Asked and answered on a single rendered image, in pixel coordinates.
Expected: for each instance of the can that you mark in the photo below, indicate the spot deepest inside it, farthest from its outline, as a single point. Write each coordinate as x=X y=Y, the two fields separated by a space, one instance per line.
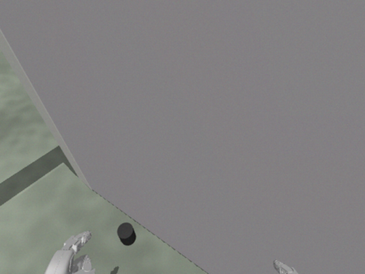
x=126 y=233

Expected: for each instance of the right robot hand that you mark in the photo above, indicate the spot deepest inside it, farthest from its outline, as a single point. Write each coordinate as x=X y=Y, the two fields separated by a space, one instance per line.
x=281 y=268

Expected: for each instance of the left robot hand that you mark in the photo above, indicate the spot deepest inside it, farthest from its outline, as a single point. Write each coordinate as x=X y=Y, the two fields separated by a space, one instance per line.
x=63 y=261

